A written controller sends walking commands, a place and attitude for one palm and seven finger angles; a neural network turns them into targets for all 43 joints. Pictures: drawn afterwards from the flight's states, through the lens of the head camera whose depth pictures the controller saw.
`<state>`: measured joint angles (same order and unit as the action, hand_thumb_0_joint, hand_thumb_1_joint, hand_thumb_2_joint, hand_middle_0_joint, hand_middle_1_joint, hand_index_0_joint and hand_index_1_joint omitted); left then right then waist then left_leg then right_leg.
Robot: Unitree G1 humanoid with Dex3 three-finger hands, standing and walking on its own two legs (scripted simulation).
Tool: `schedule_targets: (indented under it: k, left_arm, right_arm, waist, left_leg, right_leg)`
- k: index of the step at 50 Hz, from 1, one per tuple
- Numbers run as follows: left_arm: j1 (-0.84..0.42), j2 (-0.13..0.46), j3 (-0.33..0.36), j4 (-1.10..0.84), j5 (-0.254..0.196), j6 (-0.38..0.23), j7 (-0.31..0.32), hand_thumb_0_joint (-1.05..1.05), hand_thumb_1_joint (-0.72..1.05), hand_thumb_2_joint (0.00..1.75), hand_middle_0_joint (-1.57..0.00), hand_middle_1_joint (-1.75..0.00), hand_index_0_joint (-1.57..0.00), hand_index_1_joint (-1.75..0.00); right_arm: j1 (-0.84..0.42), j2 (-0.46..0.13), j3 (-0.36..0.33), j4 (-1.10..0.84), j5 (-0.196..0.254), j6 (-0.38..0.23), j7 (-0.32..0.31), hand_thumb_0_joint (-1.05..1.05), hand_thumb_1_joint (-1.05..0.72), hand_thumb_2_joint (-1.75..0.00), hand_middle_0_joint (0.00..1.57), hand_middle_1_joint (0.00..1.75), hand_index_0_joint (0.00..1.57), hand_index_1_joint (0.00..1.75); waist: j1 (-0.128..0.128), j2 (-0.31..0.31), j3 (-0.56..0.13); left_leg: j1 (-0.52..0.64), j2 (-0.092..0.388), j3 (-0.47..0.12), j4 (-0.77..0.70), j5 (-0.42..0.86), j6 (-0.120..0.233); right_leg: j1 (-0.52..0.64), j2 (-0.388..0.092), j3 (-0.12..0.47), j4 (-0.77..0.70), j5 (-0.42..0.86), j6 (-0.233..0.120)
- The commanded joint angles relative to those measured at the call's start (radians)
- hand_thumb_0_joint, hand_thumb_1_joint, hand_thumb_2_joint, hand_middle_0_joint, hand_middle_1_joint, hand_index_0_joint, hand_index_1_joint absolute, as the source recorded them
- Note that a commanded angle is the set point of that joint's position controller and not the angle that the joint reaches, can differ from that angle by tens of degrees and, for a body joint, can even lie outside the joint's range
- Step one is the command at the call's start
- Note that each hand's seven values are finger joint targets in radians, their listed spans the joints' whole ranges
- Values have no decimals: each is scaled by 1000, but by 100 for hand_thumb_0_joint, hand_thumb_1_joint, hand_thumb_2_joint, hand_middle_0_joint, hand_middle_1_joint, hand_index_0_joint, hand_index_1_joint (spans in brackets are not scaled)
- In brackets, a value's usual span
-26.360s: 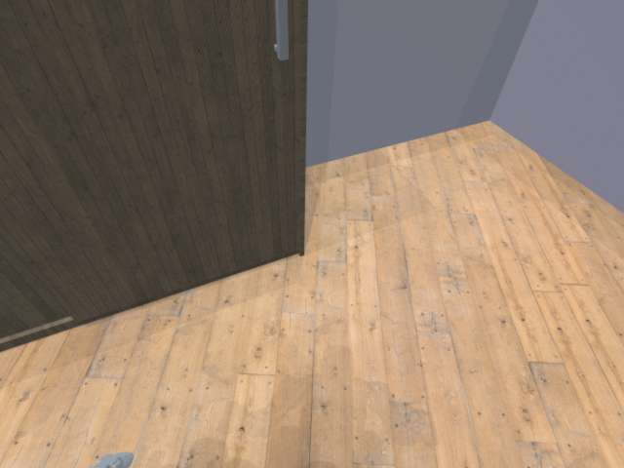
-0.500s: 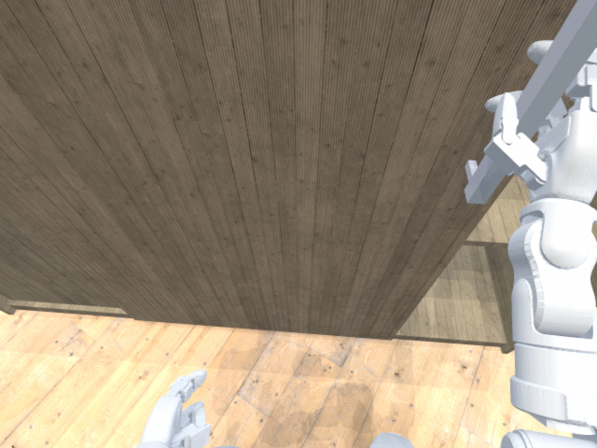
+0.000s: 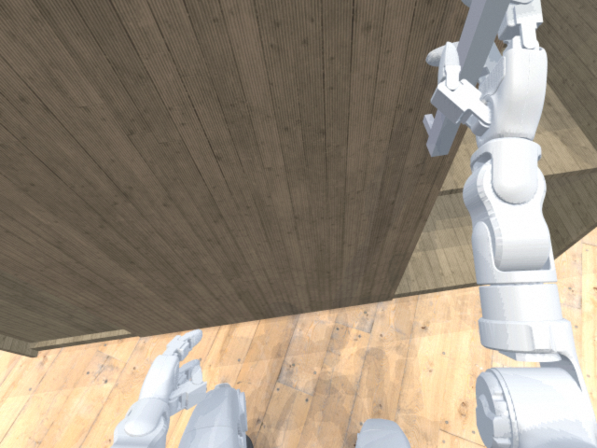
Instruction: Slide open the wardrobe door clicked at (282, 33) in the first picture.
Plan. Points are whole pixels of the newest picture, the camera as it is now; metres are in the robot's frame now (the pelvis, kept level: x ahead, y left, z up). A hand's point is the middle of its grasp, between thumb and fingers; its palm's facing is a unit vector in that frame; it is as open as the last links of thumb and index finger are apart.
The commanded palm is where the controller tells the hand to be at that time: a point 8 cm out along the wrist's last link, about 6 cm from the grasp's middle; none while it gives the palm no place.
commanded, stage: step sideways, sliding the door along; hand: right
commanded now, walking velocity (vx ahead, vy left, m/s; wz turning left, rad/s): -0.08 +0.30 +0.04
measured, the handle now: (462, 48) +0.46 -0.23 +0.21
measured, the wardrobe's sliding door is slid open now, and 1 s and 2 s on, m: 0.44 0.48 0.48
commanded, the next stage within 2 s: stop walking and hold the door there in 0.52 s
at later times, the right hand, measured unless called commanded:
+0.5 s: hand (383, 92) +0.42 -0.14 +0.20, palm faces +0.48 +0.88 -0.01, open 7.3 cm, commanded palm +0.39 -0.10 +0.19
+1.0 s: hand (392, 90) +0.43 -0.15 +0.20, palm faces +0.69 +0.65 -0.32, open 7.5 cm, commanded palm +0.37 -0.17 +0.17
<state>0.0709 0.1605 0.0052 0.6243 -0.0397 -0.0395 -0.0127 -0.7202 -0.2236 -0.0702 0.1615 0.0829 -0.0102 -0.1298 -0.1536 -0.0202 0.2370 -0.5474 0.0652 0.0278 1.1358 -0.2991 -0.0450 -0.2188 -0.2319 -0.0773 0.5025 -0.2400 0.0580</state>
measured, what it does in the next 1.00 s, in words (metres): steps to the left: left foot, then right foot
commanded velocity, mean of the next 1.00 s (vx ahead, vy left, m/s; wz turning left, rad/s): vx -0.20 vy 0.08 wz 0.06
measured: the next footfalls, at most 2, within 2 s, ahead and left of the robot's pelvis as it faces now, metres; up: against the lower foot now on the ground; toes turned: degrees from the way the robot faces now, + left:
left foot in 0.20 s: +0.09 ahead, +0.22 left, +0.00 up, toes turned +5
right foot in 0.44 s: +0.07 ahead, +0.01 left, +0.00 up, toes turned -15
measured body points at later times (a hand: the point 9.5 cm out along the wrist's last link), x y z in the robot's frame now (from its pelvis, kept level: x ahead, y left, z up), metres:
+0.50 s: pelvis +0.05 +0.13 -0.01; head +0.14 +0.10 +0.43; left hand +0.26 +0.36 -0.11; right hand +0.39 -0.18 +0.20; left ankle +0.05 +0.25 -0.70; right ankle +0.03 +0.02 -0.75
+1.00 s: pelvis +0.08 +0.22 -0.02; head +0.12 +0.27 +0.43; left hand +0.27 +0.49 -0.13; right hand +0.38 -0.18 +0.22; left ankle +0.14 +0.33 -0.75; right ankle +0.04 +0.07 -0.65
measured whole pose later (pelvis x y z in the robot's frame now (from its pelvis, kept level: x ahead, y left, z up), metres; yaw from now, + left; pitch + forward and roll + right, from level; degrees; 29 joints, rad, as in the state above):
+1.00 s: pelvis +0.08 +0.22 -0.02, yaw +5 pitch -2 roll -1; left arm 0.05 0.33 0.02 0.67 -0.05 -0.06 0.05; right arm -0.31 -0.59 -0.66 0.44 0.06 -0.10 -0.13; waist -0.02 -0.09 0.15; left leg -0.35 0.03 0.05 0.58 -0.19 0.02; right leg -0.45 -0.04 0.01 1.22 -0.52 0.04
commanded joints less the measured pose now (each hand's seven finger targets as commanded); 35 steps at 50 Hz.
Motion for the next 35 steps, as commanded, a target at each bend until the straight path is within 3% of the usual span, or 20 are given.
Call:
schedule_targets:
  k: [1,6,8,9,10,11,12,13,14,17,20,21,22,23,24,27,31,32,33,35]
  left_arm:
    - [-11,186,75,-132,-8,-44,19,0,90,90,-20,-30,-20,-30]
    - [-19,175,62,-156,-15,-63,14,0,90,90,-20,-30,-20,-30]
    - [-28,166,55,-162,-25,-71,13,0,90,90,-20,-30,-20,-30]
    - [-33,155,49,-162,-35,-73,12,0,90,90,-20,-30,-20,-30]
    - [-36,119,40,-164,-45,-73,18,0,90,90,-20,-30,-20,-30]
    - [-87,99,35,-176,-40,-77,36,0,90,90,-20,-30,-20,-30]
    - [-95,107,28,-154,-24,-85,49,0,90,90,-20,-30,-20,-30]
    - [-50,115,37,-158,-32,-84,55,0,90,90,-20,-30,-20,-30]
    - [-77,117,35,-161,-28,-94,66,0,90,90,-20,-30,-20,-30]
    - [-90,112,10,-125,-22,-78,72,0,90,90,-20,-30,-20,-30]
    - [-54,139,44,-146,-14,-41,79,0,90,90,-20,-30,-20,-30]
    - [-38,177,69,-151,-15,-42,77,0,90,90,-20,-30,-20,-30]
    - [-27,223,87,-170,-18,-42,51,0,90,90,-20,-30,-20,-30]
    - [-15,202,76,-159,-6,-60,11,0,90,90,-20,-30,-20,-30]
    - [-26,225,89,-159,-5,-79,-5,0,90,90,-20,-30,-20,-30]
    - [11,209,87,-156,0,-116,-13,0,90,90,-20,-30,-20,-30]
    - [27,206,93,-175,9,-122,-21,0,90,90,-20,-30,-20,-30]
    - [96,262,125,-90,28,-100,11,0,90,90,-20,-30,-20,-30]
    - [85,216,97,-141,17,-78,12,0,90,90,-20,-30,-20,-30]
    - [46,201,76,-154,9,-96,11,0,90,90,-20,-30,-20,-30]
  right_arm:
    - [-536,78,232,-308,0,-119,106,0,-90,-90,45,140,45,140]
    - [-462,19,184,-314,8,-146,92,0,-90,-90,45,140,45,140]
    - [-418,-10,160,-338,2,-157,85,0,-90,-90,45,140,45,140]
    - [-401,-35,145,-365,-6,-165,82,0,-90,-90,45,140,45,140]
    - [-369,-94,115,-378,-18,-166,73,0,-90,-90,45,140,45,140]
    - [-311,-173,56,-382,-26,-158,59,0,-90,-90,45,140,45,140]
    - [-224,-175,44,-343,-34,-139,44,0,-90,-90,45,140,45,140]
    - [-234,-152,45,-465,1,-153,43,0,-90,-90,45,140,45,140]
    - [-236,-129,50,-547,9,-173,37,0,-90,-90,45,140,45,140]
    - [-222,-75,57,-591,14,-200,6,0,-90,-90,45,140,45,140]
    - [-213,-79,61,-620,9,-231,12,0,-90,-90,45,140,45,140]
    - [-221,-56,90,-640,20,-228,25,0,-90,-90,45,140,45,140]
    - [-202,-33,103,-641,16,-224,41,0,-90,-90,45,140,45,140]
    - [-229,14,106,-571,-10,-231,55,0,-90,-90,45,140,45,140]
    - [-280,5,102,-579,-29,-227,60,0,-90,-90,45,140,45,140]
    - [-311,-36,89,-629,-45,-215,59,0,-90,-90,45,140,45,140]
    - [-207,-46,78,-533,-49,-182,91,0,-90,-90,45,140,45,140]
    - [8,-605,-497,-160,-87,-173,37,0,-90,-90,45,140,45,140]
    - [9,-441,-319,-203,-75,-175,56,0,-90,-90,45,140,45,140]
    - [-54,-383,-254,-265,-51,-186,71,0,-90,-90,45,140,45,140]
  waist:
    - [186,-345,-533]
    - [181,-370,-538]
    - [167,-319,-548]
    - [155,-203,-566]
    - [151,52,-583]
    - [127,287,-568]
    - [117,231,-545]
    - [121,365,-593]
    - [123,365,-570]
    - [148,241,-584]
    - [165,175,-651]
    - [179,62,-669]
    - [154,-226,-698]
    - [142,-178,-708]
    - [152,-197,-641]
    - [159,-331,-568]
    - [159,-304,-498]
    - [137,-315,-511]
    - [141,-353,-490]
    - [148,-456,-459]
  left_leg:
    - [44,-27,93,-174,-13,-20]
    - [225,-81,116,-463,-27,-8]
    - [348,-84,108,-634,125,-1]
    - [455,-41,78,-742,298,9]
    - [592,104,-52,-759,696,59]
    - [660,275,-216,-678,1161,138]
    - [633,318,-218,-669,1378,170]
    - [717,309,-206,-606,1387,165]
    - [748,293,-232,-574,1381,199]
    - [796,231,-109,-512,1310,193]
    - [598,142,-35,-415,1043,118]
    - [290,75,-3,-337,599,45]
    - [40,-6,-39,-183,-179,13]
    - [8,-30,-121,-92,-367,29]
    - [-41,-45,-114,-67,-327,36]
    - [-40,-54,-30,-90,-176,17]
    - [40,-99,71,-127,-44,-3]
    - [5,-114,84,-106,-33,-24]
    - [24,-102,84,-169,-54,-21]
    - [36,-111,116,-278,-27,-17]
  right_leg:
    - [344,-137,-30,-81,655,-157]
    - [347,-161,-8,9,726,-123]
    - [302,-123,-1,104,639,-90]
    - [232,-66,0,194,492,-98]
    - [62,38,-24,353,121,-119]
    - [-184,158,-11,552,-431,-125]
    - [-236,195,59,632,-506,-88]
    - [-249,169,87,675,-508,-30]
    - [-300,160,88,661,-477,-32]
    - [-234,154,27,253,-325,-21]
    - [143,85,-19,-47,261,-28]
    - [432,-113,149,-48,864,-122]
    - [627,-355,353,-4,1411,-245]
    - [639,-362,255,45,1425,-270]
    - [609,-336,163,30,1298,-233]
    - [582,-234,36,3,1200,-153]
    - [466,-173,-60,-72,1058,-117]
    - [479,-185,-101,-108,1044,-114]
    - [446,-180,-81,-73,1039,-123]
    - [437,-152,-149,-81,965,-105]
